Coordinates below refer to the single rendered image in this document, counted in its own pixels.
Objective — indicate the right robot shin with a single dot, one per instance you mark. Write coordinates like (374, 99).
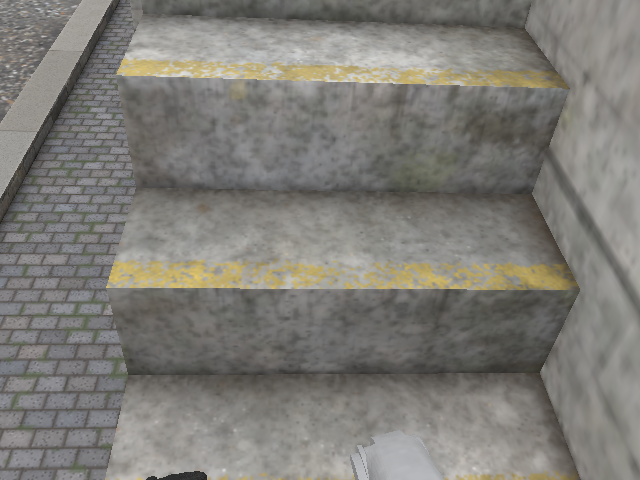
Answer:
(417, 437)

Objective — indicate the right robot thigh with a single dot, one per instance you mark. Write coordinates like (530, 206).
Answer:
(394, 456)

